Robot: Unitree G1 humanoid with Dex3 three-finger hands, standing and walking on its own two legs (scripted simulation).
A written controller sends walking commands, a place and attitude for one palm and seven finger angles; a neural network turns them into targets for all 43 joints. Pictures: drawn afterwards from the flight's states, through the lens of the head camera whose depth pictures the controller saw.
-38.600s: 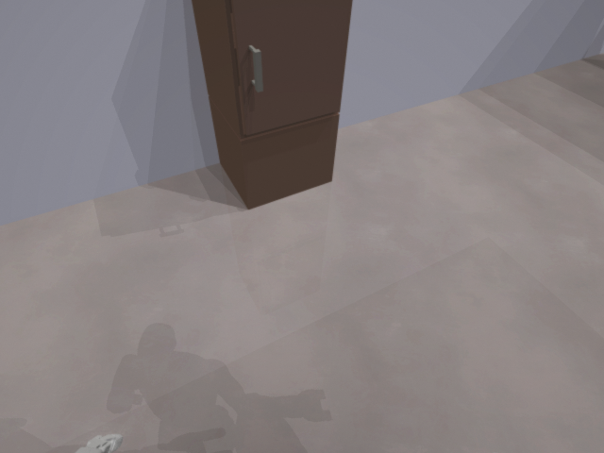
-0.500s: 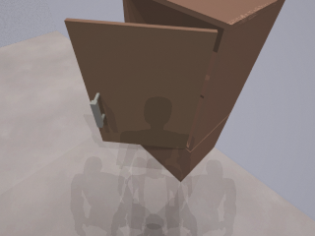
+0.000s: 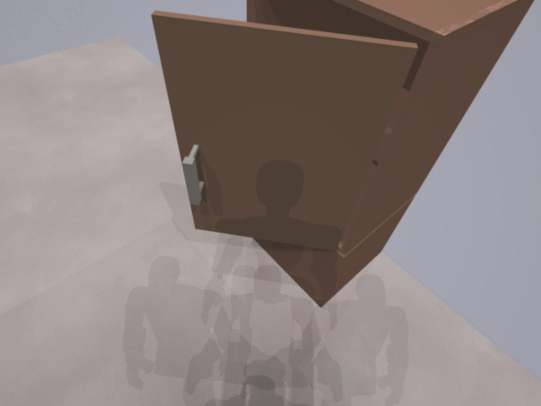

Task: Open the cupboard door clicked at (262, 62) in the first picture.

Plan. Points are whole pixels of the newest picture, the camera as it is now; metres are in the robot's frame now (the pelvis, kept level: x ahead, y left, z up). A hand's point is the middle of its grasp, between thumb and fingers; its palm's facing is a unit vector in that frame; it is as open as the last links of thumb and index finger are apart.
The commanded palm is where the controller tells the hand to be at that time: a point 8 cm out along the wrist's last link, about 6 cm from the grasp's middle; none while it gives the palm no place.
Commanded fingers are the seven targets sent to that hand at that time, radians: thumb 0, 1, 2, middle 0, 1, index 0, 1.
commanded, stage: shuffle to correct the standing spot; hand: left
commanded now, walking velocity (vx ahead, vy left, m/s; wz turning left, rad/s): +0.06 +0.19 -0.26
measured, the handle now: (195, 175) +0.58 +0.22 -0.07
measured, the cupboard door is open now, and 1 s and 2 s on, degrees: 40 40 40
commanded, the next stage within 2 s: come to a stop and stand still in 0.06 s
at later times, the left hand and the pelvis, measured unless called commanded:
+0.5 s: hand out of the picture +0.06 +0.22 -0.17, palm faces -0.01 -0.99 -0.14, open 7.3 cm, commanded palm none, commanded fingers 0.00 0.90 0.90 -0.20 -0.30 -0.20 -0.30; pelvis -0.01 +0.06 +0.01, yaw -2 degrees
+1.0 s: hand out of the picture -0.01 +0.17 -0.16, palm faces -0.02 -0.98 -0.22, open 7.2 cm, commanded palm none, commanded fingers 0.00 0.90 0.90 -0.20 -0.30 -0.20 -0.30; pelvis -0.03 +0.00 +0.01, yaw -2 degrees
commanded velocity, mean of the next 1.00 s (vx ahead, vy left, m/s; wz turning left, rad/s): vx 0.02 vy -0.03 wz -0.03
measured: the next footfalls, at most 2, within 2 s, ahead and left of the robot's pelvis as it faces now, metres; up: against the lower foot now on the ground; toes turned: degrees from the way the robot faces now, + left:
right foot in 0.88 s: -0.02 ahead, -0.13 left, +0.00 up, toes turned -4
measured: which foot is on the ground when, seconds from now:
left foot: down 0.00-1.00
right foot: down 0.00-0.04, up 0.06-0.86, down 0.88-1.00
